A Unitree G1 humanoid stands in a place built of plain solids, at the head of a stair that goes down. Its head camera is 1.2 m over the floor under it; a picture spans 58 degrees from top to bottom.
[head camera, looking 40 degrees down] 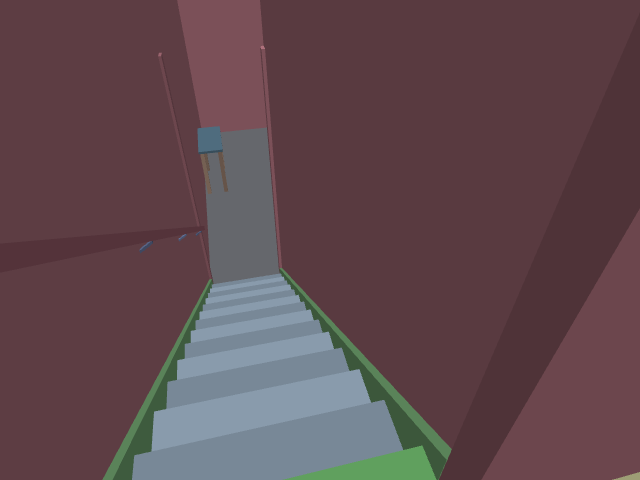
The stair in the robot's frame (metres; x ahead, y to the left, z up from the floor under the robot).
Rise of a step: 0.19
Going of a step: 0.26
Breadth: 0.83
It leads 13 degrees to the left of straight ahead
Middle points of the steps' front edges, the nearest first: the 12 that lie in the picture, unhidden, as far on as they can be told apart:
0.70 0.18 -0.19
0.95 0.24 -0.39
1.20 0.30 -0.58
1.45 0.35 -0.77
1.69 0.41 -0.96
1.94 0.47 -1.15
2.19 0.53 -1.35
2.44 0.59 -1.54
2.69 0.64 -1.73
2.94 0.70 -1.92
3.19 0.76 -2.11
3.43 0.82 -2.31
